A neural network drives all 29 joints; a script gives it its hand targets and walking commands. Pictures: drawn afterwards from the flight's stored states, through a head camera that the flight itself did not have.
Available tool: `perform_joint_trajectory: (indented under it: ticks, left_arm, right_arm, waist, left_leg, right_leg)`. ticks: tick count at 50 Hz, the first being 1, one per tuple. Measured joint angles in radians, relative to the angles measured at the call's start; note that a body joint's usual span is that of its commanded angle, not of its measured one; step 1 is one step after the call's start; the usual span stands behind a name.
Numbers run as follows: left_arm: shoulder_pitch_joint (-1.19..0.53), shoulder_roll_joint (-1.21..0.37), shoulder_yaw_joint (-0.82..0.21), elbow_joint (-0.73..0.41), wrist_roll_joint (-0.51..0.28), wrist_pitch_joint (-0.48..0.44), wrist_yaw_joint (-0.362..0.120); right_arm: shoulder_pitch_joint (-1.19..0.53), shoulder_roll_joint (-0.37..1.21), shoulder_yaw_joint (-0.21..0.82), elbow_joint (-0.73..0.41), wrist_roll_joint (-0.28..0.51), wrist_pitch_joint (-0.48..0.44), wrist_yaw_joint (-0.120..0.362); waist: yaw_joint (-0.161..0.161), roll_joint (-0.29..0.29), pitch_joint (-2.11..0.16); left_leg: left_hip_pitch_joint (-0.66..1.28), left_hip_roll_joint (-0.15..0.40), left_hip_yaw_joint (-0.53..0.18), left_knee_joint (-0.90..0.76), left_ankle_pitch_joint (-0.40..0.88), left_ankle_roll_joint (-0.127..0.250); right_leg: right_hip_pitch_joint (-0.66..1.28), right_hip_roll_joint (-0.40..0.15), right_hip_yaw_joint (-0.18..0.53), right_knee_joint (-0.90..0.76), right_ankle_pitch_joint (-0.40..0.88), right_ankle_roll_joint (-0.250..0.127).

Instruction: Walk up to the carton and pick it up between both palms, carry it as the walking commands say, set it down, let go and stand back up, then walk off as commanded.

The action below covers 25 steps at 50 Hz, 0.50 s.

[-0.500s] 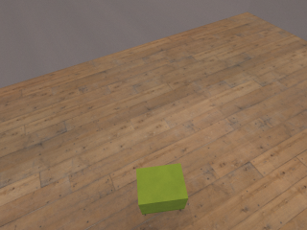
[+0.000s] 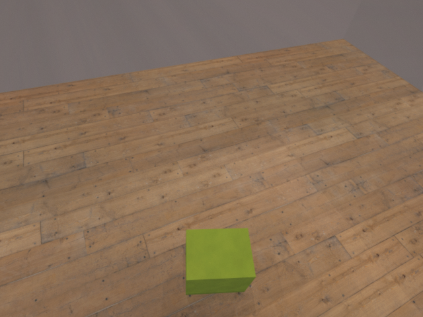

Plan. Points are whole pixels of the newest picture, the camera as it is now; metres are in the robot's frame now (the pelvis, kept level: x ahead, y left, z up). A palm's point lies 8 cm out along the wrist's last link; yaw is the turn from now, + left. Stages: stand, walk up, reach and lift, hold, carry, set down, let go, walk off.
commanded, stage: walk up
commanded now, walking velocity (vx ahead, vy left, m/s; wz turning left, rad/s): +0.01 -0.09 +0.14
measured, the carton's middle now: (216, 262) +0.41 -0.06 -0.64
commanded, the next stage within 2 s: none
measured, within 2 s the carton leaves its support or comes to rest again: neither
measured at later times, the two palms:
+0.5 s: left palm out of the picture +0.04 +0.16 -0.12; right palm out of the picture +0.00 -0.26 -0.13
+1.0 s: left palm out of the picture -0.03 +0.14 -0.14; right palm out of the picture +0.05 -0.30 -0.12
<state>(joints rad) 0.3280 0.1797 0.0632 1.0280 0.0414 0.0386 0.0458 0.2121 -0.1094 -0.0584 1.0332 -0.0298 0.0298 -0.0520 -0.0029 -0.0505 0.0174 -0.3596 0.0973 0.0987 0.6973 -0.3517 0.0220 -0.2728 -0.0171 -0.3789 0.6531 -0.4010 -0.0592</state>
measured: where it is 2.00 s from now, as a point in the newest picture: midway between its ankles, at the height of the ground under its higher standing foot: outside the picture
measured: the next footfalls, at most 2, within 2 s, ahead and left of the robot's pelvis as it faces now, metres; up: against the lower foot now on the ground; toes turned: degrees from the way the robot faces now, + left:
right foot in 0.40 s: +0.02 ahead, -0.18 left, +0.00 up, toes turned +6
left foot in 1.56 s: -0.02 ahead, +0.04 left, +0.00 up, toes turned +1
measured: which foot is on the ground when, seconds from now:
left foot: down 0.00-1.00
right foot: up 0.00-0.38, down 0.40-1.00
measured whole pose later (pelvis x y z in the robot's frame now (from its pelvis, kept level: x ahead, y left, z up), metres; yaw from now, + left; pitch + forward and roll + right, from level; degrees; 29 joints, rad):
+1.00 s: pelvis +0.01 -0.08 +0.02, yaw +1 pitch -1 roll +0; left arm 0.35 0.15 0.03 1.10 0.02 0.00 0.05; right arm 0.18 -0.13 -0.03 1.11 -0.02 0.02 -0.06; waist 0.01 -0.03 0.05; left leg -0.22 0.14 0.07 0.50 -0.25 -0.09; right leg -0.16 0.01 -0.11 0.49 -0.32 -0.04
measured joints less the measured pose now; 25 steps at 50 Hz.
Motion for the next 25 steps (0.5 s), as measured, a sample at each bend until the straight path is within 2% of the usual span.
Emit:
perform_joint_trajectory:
  ticks: [2,4,8,11,14,17,19,20,22,25]
  left_arm:
    - [-0.026,0.017,0.012,0.004,0.004,0.020,-0.008]
    - [-0.051,0.022,0.016,-0.005,0.004,0.021,-0.017]
    - [-0.091,0.009,0.010,-0.010,0.000,0.015,-0.031]
    - [-0.104,0.011,0.007,-0.008,-0.005,0.021,-0.032]
    - [-0.107,0.020,-0.001,0.010,-0.019,0.020,-0.026]
    - [-0.104,0.017,-0.013,0.029,-0.028,0.012,-0.015]
    - [-0.102,0.010,-0.023,0.041,-0.033,-0.001,-0.007]
    - [-0.099,0.005,-0.027,0.047,-0.032,-0.011,-0.002]
    - [-0.094,-0.028,-0.036,0.065,-0.027,-0.026,0.002]
    - [-0.068,-0.058,-0.047,0.074,-0.023,-0.042,0.005]
  right_arm:
    - [0.015,0.013,0.004,0.001,0.004,-0.009,-0.009]
    - [0.041,0.019,0.010,0.002,0.011,-0.011,-0.012]
    - [0.069,0.019,0.020,0.016,0.015,-0.025,-0.011]
    - [0.090,0.016,0.025,0.022,0.015,-0.049,-0.011]
    - [0.116,0.020,0.036,0.027,0.013,-0.068,-0.001]
    - [0.128,0.024,0.043,0.035,0.008,-0.070,0.007]
    - [0.130,0.023,0.045,0.040,0.012,-0.065,0.013]
    - [0.129,0.021,0.044,0.043,0.014,-0.060,0.016]
    - [0.121,-0.002,0.039,0.055,0.017,-0.048,0.021]
    - [0.119,-0.022,0.027,0.061,0.019,-0.031,0.022]
  waist:
    - [-0.008,-0.029,0.005]
    - [-0.011,-0.033,0.008]
    - [-0.013,0.015,0.013]
    - [-0.016,0.040,0.018]
    - [-0.017,0.036,0.016]
    - [-0.023,0.025,0.016]
    - [-0.024,0.016,0.021]
    - [-0.023,0.011,0.022]
    - [-0.032,0.056,0.025]
    - [-0.036,0.093,0.007]
  left_leg:
    - [0.018,-0.010,0.007,-0.012,0.005,0.007]
    - [0.052,-0.013,0.005,-0.078,0.038,0.006]
    - [0.101,0.005,-0.010,-0.205,0.106,0.002]
    - [0.122,0.019,-0.016,-0.268,0.138,-0.005]
    - [0.139,0.017,-0.014,-0.306,0.155,-0.018]
    - [0.147,0.003,-0.005,-0.307,0.150,-0.032]
    - [0.144,-0.012,0.006,-0.281,0.133,-0.046]
    - [0.141,-0.021,0.013,-0.262,0.121,-0.053]
    - [0.141,-0.002,-0.001,-0.242,0.107,-0.064]
    - [0.159,0.004,-0.024,-0.266,0.118,-0.064]
  right_leg:
    - [-0.068,-0.001,0.115,0.162,-0.032,0.029]
    - [-0.113,-0.007,0.190,0.261,0.009,0.051]
    - [-0.152,-0.022,0.289,0.331,0.080,0.087]
    - [-0.144,-0.031,0.338,0.313,0.101,0.102]
    - [-0.082,-0.032,0.363,0.175,0.100,0.111]
    - [0.005,-0.024,0.351,-0.013,0.077,0.119]
    - [0.073,-0.020,0.325,-0.166,0.150,0.116]
    - [0.103,-0.026,0.317,-0.223,0.160,0.096]
    - [0.128,-0.008,0.297,-0.245,0.122,0.062]
    - [0.148,0.003,0.274,-0.252,0.112,0.047]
